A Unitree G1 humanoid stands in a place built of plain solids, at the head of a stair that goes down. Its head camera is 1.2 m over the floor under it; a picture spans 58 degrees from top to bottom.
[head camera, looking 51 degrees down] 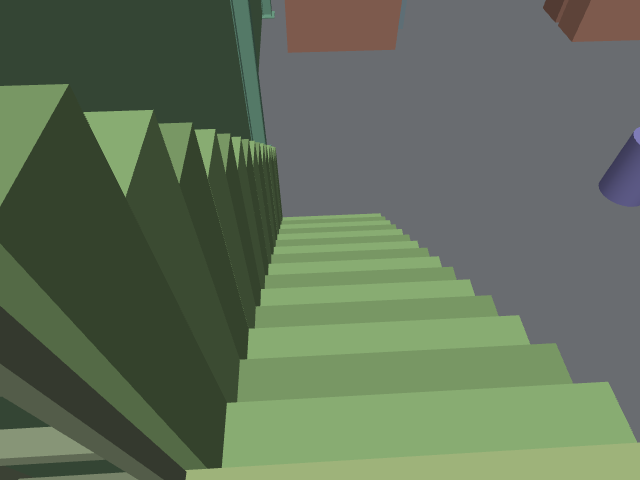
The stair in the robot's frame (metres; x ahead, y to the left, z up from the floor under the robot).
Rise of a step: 0.19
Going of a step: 0.23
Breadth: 1.26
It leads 3 degrees to the left of straight ahead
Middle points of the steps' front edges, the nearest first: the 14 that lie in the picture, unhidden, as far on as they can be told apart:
0.27 -0.33 0.00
0.50 -0.32 -0.19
0.73 -0.30 -0.38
0.95 -0.29 -0.57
1.18 -0.28 -0.76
1.41 -0.26 -0.95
1.64 -0.25 -1.14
1.86 -0.24 -1.33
2.09 -0.23 -1.52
2.32 -0.21 -1.71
2.54 -0.20 -1.90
2.77 -0.19 -2.09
3.00 -0.18 -2.28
3.23 -0.16 -2.47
